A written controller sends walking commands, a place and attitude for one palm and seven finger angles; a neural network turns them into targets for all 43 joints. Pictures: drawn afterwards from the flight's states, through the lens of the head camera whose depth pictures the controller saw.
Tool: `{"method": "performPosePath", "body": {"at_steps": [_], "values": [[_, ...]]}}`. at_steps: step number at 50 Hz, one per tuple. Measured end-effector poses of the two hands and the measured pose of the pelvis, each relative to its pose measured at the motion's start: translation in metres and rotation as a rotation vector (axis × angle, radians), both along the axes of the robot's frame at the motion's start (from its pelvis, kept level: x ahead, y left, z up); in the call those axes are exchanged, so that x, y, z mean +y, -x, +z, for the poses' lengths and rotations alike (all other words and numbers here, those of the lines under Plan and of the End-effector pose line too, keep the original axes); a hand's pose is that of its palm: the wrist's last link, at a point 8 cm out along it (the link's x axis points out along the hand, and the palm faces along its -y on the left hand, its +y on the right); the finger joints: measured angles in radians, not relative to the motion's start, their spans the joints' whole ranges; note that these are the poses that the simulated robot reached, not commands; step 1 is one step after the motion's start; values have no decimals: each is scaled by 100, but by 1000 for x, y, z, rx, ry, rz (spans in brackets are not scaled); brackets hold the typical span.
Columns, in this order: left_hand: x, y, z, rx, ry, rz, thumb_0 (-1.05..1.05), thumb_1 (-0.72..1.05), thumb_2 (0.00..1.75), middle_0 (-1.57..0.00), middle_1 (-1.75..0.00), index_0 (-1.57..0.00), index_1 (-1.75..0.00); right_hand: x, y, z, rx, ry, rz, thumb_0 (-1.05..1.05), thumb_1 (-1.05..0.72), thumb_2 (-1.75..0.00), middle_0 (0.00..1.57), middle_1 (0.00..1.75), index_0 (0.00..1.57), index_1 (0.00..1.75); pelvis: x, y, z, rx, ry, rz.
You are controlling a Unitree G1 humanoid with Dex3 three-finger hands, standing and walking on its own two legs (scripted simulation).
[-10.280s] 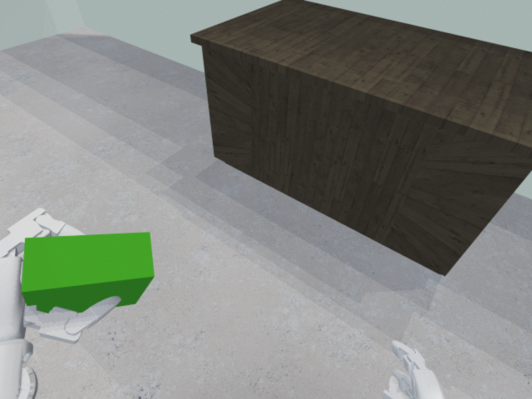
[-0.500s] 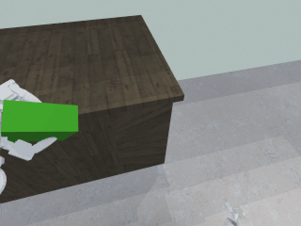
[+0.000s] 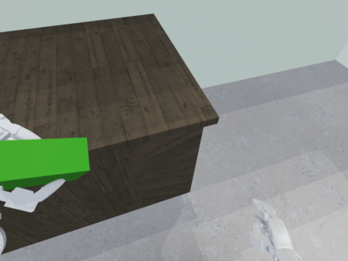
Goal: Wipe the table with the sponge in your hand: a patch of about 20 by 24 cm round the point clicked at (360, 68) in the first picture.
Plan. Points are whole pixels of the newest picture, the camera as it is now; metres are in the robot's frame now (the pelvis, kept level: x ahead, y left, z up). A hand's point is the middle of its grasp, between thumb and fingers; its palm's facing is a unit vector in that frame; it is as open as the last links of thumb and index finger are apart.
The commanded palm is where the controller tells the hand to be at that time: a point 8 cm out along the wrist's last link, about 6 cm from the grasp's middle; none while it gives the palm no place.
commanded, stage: shuffle to correct the standing spot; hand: left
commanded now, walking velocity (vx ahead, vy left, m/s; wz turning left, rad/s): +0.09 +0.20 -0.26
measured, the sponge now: (55, 163) +0.24 +0.22 +0.16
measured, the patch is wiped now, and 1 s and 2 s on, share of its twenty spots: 0.00 0.00 0.00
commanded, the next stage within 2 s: come to a stop and stand still in 1.76 s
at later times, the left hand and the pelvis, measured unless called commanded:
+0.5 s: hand out of the picture +0.22 +0.32 +0.16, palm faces +0.40 -0.82 -0.41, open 9.7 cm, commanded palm +0.18 +0.35 +0.18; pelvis +0.01 +0.08 -0.02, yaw -1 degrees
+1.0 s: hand out of the picture +0.25 +0.42 +0.16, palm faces +0.38 -0.80 -0.47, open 9.7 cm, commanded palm +0.20 +0.45 +0.18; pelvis +0.03 +0.18 -0.01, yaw -3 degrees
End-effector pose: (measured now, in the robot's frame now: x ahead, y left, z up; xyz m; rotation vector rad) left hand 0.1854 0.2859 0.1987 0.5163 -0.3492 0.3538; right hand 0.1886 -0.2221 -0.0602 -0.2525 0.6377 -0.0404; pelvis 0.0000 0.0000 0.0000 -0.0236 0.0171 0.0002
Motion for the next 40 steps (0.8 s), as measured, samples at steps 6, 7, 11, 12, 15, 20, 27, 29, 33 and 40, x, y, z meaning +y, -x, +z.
{"method": "performPosePath", "body": {"at_steps": [6, 7, 11, 12, 15, 20, 27, 29, 33, 40], "values": [[8, -2, -25, 81, 59, -27, 0, -46, 101, -79, -135, -78, -135, 12, -11, 2, -24, -7, -36, 1, -90, -90, 20, 30, 20, 30, 17, -9, -5, -9, -2, -21], [12, -3, -29, 96, 67, -20, 0, -46, 101, -79, -135, -78, -135, 14, -10, 1, -19, -3, -40, 1, -90, -90, 20, 30, 20, 30, 20, -9, -6, -12, -4, -22], [26, -10, -37, 117, 78, 11, 0, -46, 101, -79, -135, -78, -135, 20, -5, -6, 12, 6, -45, 1, -90, -90, 20, 30, 20, 30, 27, -10, -10, -27, -18, -18], [28, -12, -36, 116, 76, 14, 0, -46, 101, -79, -135, -78, -135, 22, -3, -8, 21, 5, -43, 1, -90, -90, 20, 30, 20, 30, 29, -11, -10, -31, -18, -16], [29, -13, -21, 91, 50, 6, 0, -46, 101, -79, -135, -78, -135, 28, 2, -17, 55, -12, -29, 1, -90, -90, 20, 30, 20, 30, 36, -10, -8, -38, 10, 36], [41, 8, -8, 16, -9, -14, 0, -46, 101, -79, -135, -78, -135, 39, 11, -22, 133, -11, -19, 2, -90, -90, 20, 30, 20, 30, 46, -7, -10, -38, -8, 9], [81, -2, -27, 9, 20, -11, 0, -46, 101, -79, -135, -78, -135, 62, 17, -38, 77, 17, -119, 1, -90, -90, 20, 30, 20, 30, 91, -11, -28, -82, -20, -33], [89, -14, -29, 9, 9, -9, 0, -46, 101, -79, -135, -78, -135, 77, 20, -41, 58, -21, -145, 2, -90, -90, 20, 30, 20, 30, 96, -8, -29, -97, -48, -57], [90, -31, -20, 20, -20, -8, 0, -46, 101, -79, -135, -78, -135, 105, 29, -45, 39, -113, -127, 2, -90, -90, 20, 30, 20, 30, 100, -6, -24, -92, -75, -71], [79, -28, 5, 72, -70, -130, 0, -46, 101, -79, -135, -78, -135, 123, 43, -50, 129, -157, -141, 2, -90, -90, 20, 30, 20, 30, 125, -15, -7, -68, -51, -53]]}}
